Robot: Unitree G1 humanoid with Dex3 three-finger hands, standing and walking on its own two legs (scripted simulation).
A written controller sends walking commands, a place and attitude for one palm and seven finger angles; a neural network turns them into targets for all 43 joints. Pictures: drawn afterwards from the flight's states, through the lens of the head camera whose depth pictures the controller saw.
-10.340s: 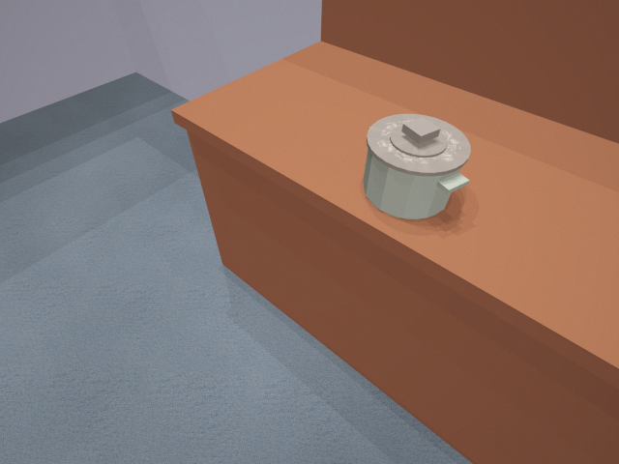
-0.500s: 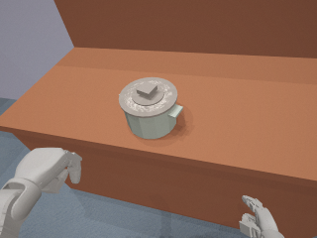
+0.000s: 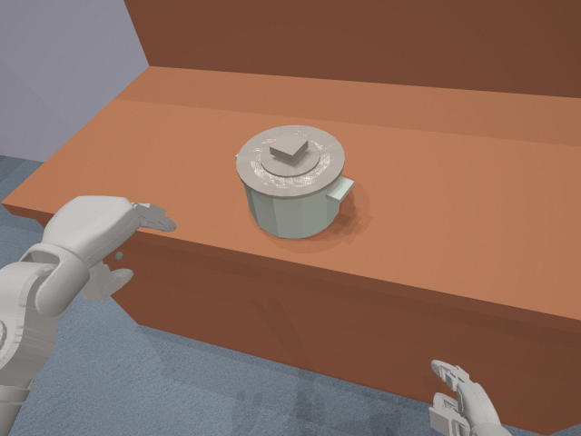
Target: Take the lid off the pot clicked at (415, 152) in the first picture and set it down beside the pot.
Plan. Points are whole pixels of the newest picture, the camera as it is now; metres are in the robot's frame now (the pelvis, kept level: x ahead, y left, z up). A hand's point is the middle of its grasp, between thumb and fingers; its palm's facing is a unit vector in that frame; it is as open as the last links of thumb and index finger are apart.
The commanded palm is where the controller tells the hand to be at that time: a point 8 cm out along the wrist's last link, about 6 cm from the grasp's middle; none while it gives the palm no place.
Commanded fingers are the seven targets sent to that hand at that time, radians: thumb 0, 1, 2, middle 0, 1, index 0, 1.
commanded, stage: reach forward and open the fingers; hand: left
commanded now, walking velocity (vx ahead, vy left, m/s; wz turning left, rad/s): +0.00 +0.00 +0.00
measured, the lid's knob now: (289, 147) +0.55 +0.07 +0.09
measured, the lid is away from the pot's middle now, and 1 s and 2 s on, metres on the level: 0.00 0.00 0.00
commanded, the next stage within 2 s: move the open hand above the knob in 0.14 s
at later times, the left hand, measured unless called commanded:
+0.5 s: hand (137, 188) +0.36 +0.24 +0.17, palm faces -0.13 -0.01 -0.99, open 9.9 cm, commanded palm +0.33 +0.21 +0.22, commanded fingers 0.00 -0.28 1.44 -0.85 -0.08 -0.85 -0.08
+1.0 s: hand (225, 184) +0.40 +0.14 +0.14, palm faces -0.22 +0.10 -0.97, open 9.9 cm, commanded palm +0.40 +0.16 +0.22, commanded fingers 0.00 -0.28 1.44 -0.85 -0.08 -0.85 -0.08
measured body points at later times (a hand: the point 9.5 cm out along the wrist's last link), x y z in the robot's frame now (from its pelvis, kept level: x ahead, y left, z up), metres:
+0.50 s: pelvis +0.01 +0.00 +0.00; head +0.03 -0.03 +0.45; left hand +0.36 +0.24 +0.23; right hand +0.21 -0.22 -0.11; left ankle +0.03 +0.04 -0.74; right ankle +0.02 -0.13 -0.74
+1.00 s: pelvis +0.02 -0.02 +0.00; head +0.06 -0.06 +0.45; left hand +0.41 +0.13 +0.19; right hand +0.20 -0.26 -0.12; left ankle +0.03 +0.04 -0.74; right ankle +0.02 -0.13 -0.74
